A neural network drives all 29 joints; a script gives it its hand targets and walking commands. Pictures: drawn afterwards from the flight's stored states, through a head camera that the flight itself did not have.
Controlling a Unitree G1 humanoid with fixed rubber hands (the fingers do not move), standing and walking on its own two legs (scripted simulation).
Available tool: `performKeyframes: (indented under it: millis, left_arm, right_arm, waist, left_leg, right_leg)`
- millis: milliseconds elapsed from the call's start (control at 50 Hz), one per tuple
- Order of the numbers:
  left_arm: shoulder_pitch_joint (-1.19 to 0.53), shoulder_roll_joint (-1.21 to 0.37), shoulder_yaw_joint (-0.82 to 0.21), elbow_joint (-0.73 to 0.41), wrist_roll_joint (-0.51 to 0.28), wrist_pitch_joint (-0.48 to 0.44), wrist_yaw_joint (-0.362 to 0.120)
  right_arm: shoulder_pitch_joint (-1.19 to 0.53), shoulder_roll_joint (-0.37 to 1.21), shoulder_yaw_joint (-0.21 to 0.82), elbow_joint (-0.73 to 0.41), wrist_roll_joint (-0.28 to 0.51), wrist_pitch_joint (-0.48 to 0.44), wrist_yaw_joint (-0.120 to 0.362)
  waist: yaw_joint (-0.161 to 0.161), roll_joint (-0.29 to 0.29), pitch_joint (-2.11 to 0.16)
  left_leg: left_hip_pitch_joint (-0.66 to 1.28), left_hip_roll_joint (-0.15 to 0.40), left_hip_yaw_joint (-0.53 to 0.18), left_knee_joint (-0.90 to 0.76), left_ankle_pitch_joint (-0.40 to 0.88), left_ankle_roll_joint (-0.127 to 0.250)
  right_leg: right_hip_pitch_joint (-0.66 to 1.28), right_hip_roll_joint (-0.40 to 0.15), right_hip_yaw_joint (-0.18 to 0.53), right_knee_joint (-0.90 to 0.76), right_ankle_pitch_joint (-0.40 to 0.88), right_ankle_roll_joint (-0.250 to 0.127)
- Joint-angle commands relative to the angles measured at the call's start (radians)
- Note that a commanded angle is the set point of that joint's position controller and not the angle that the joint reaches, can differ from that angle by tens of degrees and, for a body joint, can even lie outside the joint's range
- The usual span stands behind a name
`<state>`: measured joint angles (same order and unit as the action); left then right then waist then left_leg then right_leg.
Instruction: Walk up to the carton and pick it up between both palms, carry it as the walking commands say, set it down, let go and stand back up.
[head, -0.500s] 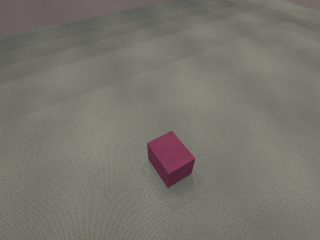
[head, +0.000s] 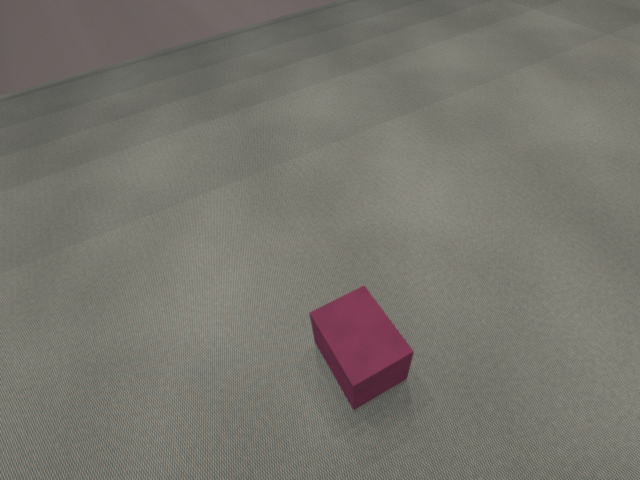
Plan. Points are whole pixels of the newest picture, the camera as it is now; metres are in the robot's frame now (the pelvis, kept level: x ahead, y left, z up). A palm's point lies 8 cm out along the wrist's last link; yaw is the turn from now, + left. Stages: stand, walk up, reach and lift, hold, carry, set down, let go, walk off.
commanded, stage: walk up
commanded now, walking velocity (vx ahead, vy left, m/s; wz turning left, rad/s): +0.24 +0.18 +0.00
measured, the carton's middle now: (359, 346) +0.62 -0.03 -0.67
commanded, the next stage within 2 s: none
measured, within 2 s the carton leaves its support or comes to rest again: neither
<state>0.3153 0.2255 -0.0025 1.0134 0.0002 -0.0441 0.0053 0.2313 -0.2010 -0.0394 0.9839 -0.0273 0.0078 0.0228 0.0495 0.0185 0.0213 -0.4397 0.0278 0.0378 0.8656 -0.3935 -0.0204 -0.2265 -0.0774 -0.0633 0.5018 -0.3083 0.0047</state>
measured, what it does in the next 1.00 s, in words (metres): walks ahead: left foot, then right foot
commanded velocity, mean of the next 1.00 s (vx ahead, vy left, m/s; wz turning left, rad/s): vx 0.21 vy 0.13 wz -0.01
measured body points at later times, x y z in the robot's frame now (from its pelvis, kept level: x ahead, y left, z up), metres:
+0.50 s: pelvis +0.08 +0.02 -0.01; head +0.09 +0.00 +0.44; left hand +0.17 +0.26 -0.14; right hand +0.09 -0.22 -0.17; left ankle +0.06 +0.14 -0.74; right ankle +0.08 -0.11 -0.74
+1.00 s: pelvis +0.17 +0.06 +0.00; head +0.19 +0.06 +0.45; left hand +0.20 +0.31 -0.16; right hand +0.22 -0.19 -0.15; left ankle +0.15 +0.15 -0.74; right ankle +0.12 -0.09 -0.70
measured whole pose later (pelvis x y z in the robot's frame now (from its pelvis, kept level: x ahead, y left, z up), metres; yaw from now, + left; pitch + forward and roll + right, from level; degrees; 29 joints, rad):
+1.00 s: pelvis +0.17 +0.06 +0.00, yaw +1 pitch +1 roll -1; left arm 0.26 0.22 0.00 1.03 0.00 0.01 0.02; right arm 0.25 -0.20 -0.02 0.98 -0.03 -0.01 0.00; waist 0.00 0.01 0.02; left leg -0.22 0.01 0.06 0.51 -0.31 0.04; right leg -0.31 -0.10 -0.09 0.84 -0.47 0.06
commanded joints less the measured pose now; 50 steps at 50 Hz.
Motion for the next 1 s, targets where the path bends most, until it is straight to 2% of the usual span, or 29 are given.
performKeyframes:
  millis: [0, 20, 60, 80, 100, 120, 140, 180, 200, 220, 340, 400, 420, 440, 460, 480, 500, 540, 600, 660, 700, 720, 760, 780, 800, 860, 880, 900, 980]
  left_arm:
    - [0.056, 0.168, 0.088, 0.004, 0.033, -0.007, 0.029]
    - [0.026, 0.173, 0.095, 0.015, 0.03, -0.006, 0.029]
    - [0.028, 0.109, 0.076, 0.018, 0.021, -0.011, 0.021]
    - [0.026, 0.052, 0.054, 0.0, 0.033, -0.011, 0.018]
    - [-0.002, 0.046, 0.049, -0.022, 0.035, 0.005, 0.023]
    - [-0.029, 0.068, 0.057, -0.021, 0.034, 0.018, 0.017]
    - [-0.054, 0.085, 0.057, -0.015, 0.033, 0.021, 0.013]
    - [-0.13, 0.073, 0.056, -0.036, 0.035, 0.025, -0.004]
    - [-0.077, 0.06, 0.05, -0.031, 0.034, 0.027, -0.008]
    - [-0.058, 0.062, 0.051, -0.025, 0.028, 0.029, -0.006]
    - [-0.091, 0.05, 0.029, -0.039, 0.021, 0.029, -0.022]
    - [-0.023, 0.012, 0.025, -0.028, 0.016, -0.001, -0.001]
    - [0.059, 0.057, 0.043, 0.012, 0.019, -0.002, 0.007]
    - [0.136, 0.146, 0.085, 0.033, 0.02, 0.005, 0.025]
    - [0.199, 0.258, 0.11, 0.04, 0.027, 0.013, 0.03]
    - [0.195, 0.29, 0.102, 0.058, 0.034, 0.021, 0.029]
    - [0.138, 0.289, 0.106, 0.035, 0.043, 0.029, 0.025]
    - [0.015, 0.205, 0.091, -0.01, 0.038, 0.034, 0.033]
    - [-0.029, 0.162, 0.091, -0.026, 0.035, 0.008, 0.021]
    - [0.021, 0.206, 0.106, -0.016, 0.042, 0.006, 0.02]
    - [0.053, 0.196, 0.1, 0.012, 0.031, 0.007, 0.029]
    - [0.012, 0.203, 0.096, 0.015, 0.03, 0.011, 0.029]
    - [0.045, 0.12, 0.07, 0.004, 0.023, 0.006, 0.023]
    - [0.039, 0.083, 0.051, -0.016, 0.024, -0.002, 0.016]
    - [-0.002, 0.071, 0.043, -0.041, 0.024, 0.007, 0.016]
    - [-0.162, 0.065, 0.054, -0.078, 0.023, 0.031, -0.005]
    - [-0.103, 0.064, 0.061, -0.061, 0.017, 0.043, 0.013]
    - [-0.042, 0.064, 0.057, -0.071, 0.014, 0.045, 0.018]
    - [0.0, 0.018, 0.026, -0.043, 0.002, 0.048, 0.045]
  right_arm:
    - [-0.02, -0.063, 0.002, -0.082, 0.019, -0.013, 0.008]
    - [0.008, -0.054, 0.014, -0.057, 0.02, -0.021, 0.009]
    - [0.154, -0.128, -0.015, 0.012, 0.006, -0.038, -0.009]
    - [0.24, -0.206, -0.042, 0.034, -0.013, -0.04, -0.017]
    - [0.257, -0.239, -0.053, 0.047, 0.0, -0.031, -0.017]
    - [0.228, -0.219, -0.048, 0.043, 0.006, -0.028, -0.018]
    - [0.16, -0.201, -0.039, 0.016, 0.002, -0.022, -0.025]
    - [0.098, -0.17, -0.036, -0.004, 0.005, -0.025, -0.031]
    - [0.078, -0.168, -0.028, 0.003, 0.004, -0.038, -0.037]
    - [0.091, -0.194, -0.046, 0.012, 0.001, -0.048, -0.037]
    - [0.105, -0.21, -0.045, 0.024, -0.002, -0.065, -0.035]
    - [0.118, -0.151, -0.025, 0.051, 0.002, -0.043, -0.04]
    - [0.077, -0.141, -0.025, 0.025, 0.007, -0.035, -0.035]
    - [0.091, -0.11, -0.02, 0.004, 0.014, -0.036, -0.02]
    - [0.027, -0.103, -0.008, -0.053, 0.014, -0.035, -0.021]
    - [-0.05, -0.106, -0.018, -0.074, 0.012, -0.017, -0.028]
    - [-0.09, -0.13, -0.022, -0.092, 0.002, 0.0, -0.009]
    - [-0.013, -0.11, -0.017, -0.071, -0.008, 0.008, 0.01]
    - [0.009, -0.055, 0.017, -0.071, 0.009, -0.014, 0.024]
    - [-0.04, -0.076, 0.014, -0.099, 0.016, -0.002, 0.027]
    - [-0.012, -0.065, 0.011, -0.081, 0.016, -0.02, 0.016]
    - [0.018, -0.06, 0.022, -0.06, 0.019, -0.027, 0.017]
    - [0.163, -0.116, -0.008, 0.004, 0.011, -0.047, -0.008]
    - [0.229, -0.204, -0.04, 0.017, -0.002, -0.056, -0.023]
    - [0.26, -0.249, -0.051, 0.029, 0.003, -0.052, -0.024]
    - [0.209, -0.167, -0.023, 0.031, -0.004, -0.054, -0.037]
    - [0.098, -0.136, 0.002, 0.0, 0.004, -0.049, -0.049]
    - [0.046, -0.154, 0.002, -0.007, 0.013, -0.044, -0.05]
    - [0.08, -0.131, -0.009, 0.032, 0.0, -0.013, -0.052]
  waist:
    - [-0.027, -0.167, -0.121]
    - [-0.054, -0.196, -0.127]
    - [-0.118, -0.047, -0.261]
    - [-0.142, 0.193, -0.249]
    - [-0.15, 0.19, -0.224]
    - [-0.142, 0.17, -0.135]
    - [-0.133, 0.205, -0.02]
    - [-0.102, 0.107, 0.064]
    - [-0.097, 0.135, 0.044]
    - [-0.089, 0.049, 0.027]
    - [-0.103, 0.2, -0.039]
    - [-0.057, 0.177, -0.12]
    - [-0.005, 0.164, -0.131]
    - [0.045, 0.036, -0.188]
    - [0.087, -0.207, -0.151]
    - [0.09, -0.308, -0.03]
    - [0.067, -0.213, 0.076]
    - [0.008, -0.084, 0.139]
    - [-0.026, -0.182, 0.041]
    - [-0.007, -0.278, -0.022]
    - [-0.03, -0.197, -0.076]
    - [-0.058, -0.221, -0.091]
    - [-0.104, -0.026, -0.186]
    - [-0.128, 0.146, -0.245]
    - [-0.145, 0.255, -0.181]
    - [-0.118, 0.054, 0.06]
    - [-0.062, 0.065, 0.089]
    - [-0.045, 0.202, 0.052]
    - [-0.073, 0.238, -0.092]
  left_leg:
    - [0.064, -0.008, 0.054, -0.309, 0.12, -0.023]
    - [0.169, -0.007, 0.071, -0.432, 0.177, -0.007]
    - [0.53, 0.067, 0.001, -0.528, 0.338, 0.041]
    - [0.665, 0.279, -0.254, -0.532, 0.547, 0.104]
    - [0.611, 0.333, -0.338, -0.556, 0.381, 0.168]
    - [0.507, 0.357, -0.343, -0.604, 0.178, 0.22]
    - [0.402, 0.306, -0.308, -0.623, 0.071, 0.203]
    - [0.255, 0.258, -0.304, -0.717, -0.107, 0.172]
    - [0.293, 0.261, -0.32, -0.695, -0.032, 0.17]
    - [0.351, 0.313, -0.323, -0.678, 0.112, 0.17]
    - [0.421, 0.277, -0.222, -0.606, 0.476, 0.197]
    - [0.39, 0.149, -0.097, -0.456, 0.553, 0.139]
    - [0.23, 0.086, -0.072, -0.392, 0.437, 0.101]
    - [0.011, 0.021, -0.016, -0.297, 0.267, 0.055]
    - [-0.195, -0.025, 0.026, -0.122, -0.058, 0.022]
    - [-0.267, 0.025, -0.036, 0.014, -0.197, 0.005]
    - [-0.256, 0.066, -0.048, 0.103, -0.137, -0.015]
    - [-0.224, 0.073, -0.043, 0.137, -0.024, -0.029]
    - [-0.065, 0.039, 0.015, -0.074, 0.035, -0.02]
    - [-0.007, 0.024, 0.021, -0.198, 0.017, -0.029]
    - [0.069, 0.004, 0.064, -0.335, 0.105, -0.024]
    - [0.165, -0.005, 0.078, -0.46, 0.21, -0.004]
    - [0.434, 0.032, 0.059, -0.512, 0.328, 0.028]
    - [0.618, 0.227, -0.199, -0.507, 0.525, 0.097]
    - [0.628, 0.33, -0.355, -0.552, 0.531, 0.191]
    - [0.421, 0.315, -0.343, -0.615, 0.369, 0.188]
    - [0.3, 0.271, -0.235, -0.55, 0.91, 0.156]
    - [0.335, 0.248, -0.135, -0.484, 1.245, 0.165]
    - [0.502, 0.161, -0.064, -0.37, 1.254, 0.158]
  right_leg:
    - [0.209, -0.227, 0.127, -0.109, 0.611, -0.094]
    - [0.173, -0.212, 0.102, -0.077, 0.584, -0.079]
    - [-0.004, -0.118, 0.0, 0.174, 0.425, -0.01]
    - [-0.276, -0.003, -0.038, 0.36, -0.175, 0.024]
    - [-0.351, -0.002, -0.022, 0.43, -0.332, 0.013]
    - [-0.374, -0.032, 0.008, 0.542, -0.32, 0.007]
    - [-0.39, -0.055, 0.018, 0.573, -0.262, 0.006]
    - [-0.34, -0.046, 0.007, 0.55, -0.158, 0.001]
    - [-0.314, -0.036, 0.017, 0.503, -0.152, 0.015]
    - [-0.317, -0.037, 0.026, 0.461, -0.148, 0.028]
    - [-0.217, 0.006, -0.018, 0.231, -0.16, 0.042]
    - [0.034, 0.05, -0.084, -0.096, -0.009, 0.041]
    - [0.212, 0.012, -0.069, -0.109, 0.111, 0.032]
    - [0.441, -0.102, 0.021, -0.067, 0.116, -0.006]
    - [0.469, -0.373, 0.334, -0.177, 0.036, -0.088]
    - [0.286, -0.479, 0.508, -0.31, -0.071, -0.159]
    - [0.147, -0.487, 0.492, -0.385, -0.243, -0.182]
    - [0.078, -0.394, 0.386, -0.382, -0.24, -0.148]
    - [0.095, -0.279, 0.172, -0.298, 0.117, -0.094]
    - [0.168, -0.272, 0.157, -0.228, 0.304, -0.098]
    - [0.216, -0.257, 0.129, -0.14, 0.448, -0.095]
    - [0.174, -0.234, 0.062, -0.092, 0.421, -0.06]
    - [0.06, -0.132, -0.024, 0.098, 0.348, -0.007]
    - [-0.17, -0.036, -0.039, 0.311, 0.046, 0.01]
    - [-0.352, 0.014, -0.025, 0.419, -0.285, 0.011]
    - [-0.417, -0.044, 0.031, 0.524, -0.157, 0.011]
    - [-0.272, -0.033, 0.057, 0.451, -0.158, 0.028]
    - [-0.224, 0.009, 0.029, 0.456, -0.171, 0.029]
    - [-0.149, 0.052, -0.054, 0.126, -0.154, 0.05]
